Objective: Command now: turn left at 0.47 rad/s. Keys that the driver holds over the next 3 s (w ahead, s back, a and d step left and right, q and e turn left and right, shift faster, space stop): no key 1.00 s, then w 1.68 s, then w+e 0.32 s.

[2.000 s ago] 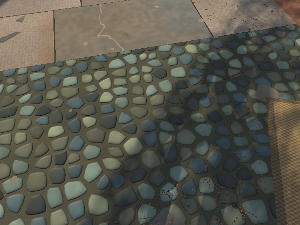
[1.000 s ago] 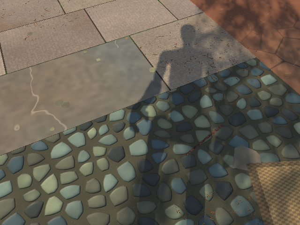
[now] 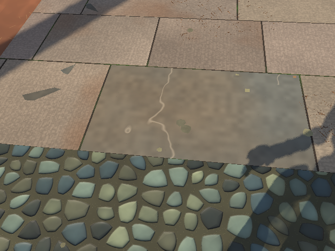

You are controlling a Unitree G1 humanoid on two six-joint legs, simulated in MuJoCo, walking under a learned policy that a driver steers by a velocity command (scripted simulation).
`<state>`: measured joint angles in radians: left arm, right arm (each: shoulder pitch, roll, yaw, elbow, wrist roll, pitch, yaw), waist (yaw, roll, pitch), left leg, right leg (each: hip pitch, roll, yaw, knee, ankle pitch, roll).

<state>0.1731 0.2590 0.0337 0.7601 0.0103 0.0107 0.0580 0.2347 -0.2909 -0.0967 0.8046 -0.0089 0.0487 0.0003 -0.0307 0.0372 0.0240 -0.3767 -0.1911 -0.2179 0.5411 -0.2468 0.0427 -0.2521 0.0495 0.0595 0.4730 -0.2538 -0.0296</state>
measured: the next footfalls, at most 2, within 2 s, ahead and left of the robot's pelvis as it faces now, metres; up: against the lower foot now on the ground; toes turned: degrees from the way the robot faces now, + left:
left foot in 0.38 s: -0.01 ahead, +0.11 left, +0.00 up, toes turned +0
left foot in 1.74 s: +0.42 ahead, +0.06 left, +0.00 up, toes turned +8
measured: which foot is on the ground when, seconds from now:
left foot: up 0.00-0.36, down 0.38-1.00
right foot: down 0.00-1.00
